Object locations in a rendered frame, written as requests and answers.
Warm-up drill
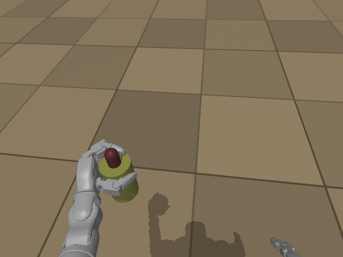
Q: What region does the bottle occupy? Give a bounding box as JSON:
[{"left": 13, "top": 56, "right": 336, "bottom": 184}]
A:
[{"left": 98, "top": 148, "right": 139, "bottom": 203}]

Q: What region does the left robot arm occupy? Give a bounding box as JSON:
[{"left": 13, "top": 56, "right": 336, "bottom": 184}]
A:
[{"left": 58, "top": 191, "right": 103, "bottom": 257}]

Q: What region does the right robot hand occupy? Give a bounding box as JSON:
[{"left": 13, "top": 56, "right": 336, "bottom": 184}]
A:
[{"left": 270, "top": 237, "right": 302, "bottom": 257}]

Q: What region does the left robot hand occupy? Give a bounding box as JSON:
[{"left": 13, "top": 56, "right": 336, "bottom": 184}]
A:
[{"left": 76, "top": 139, "right": 137, "bottom": 196}]

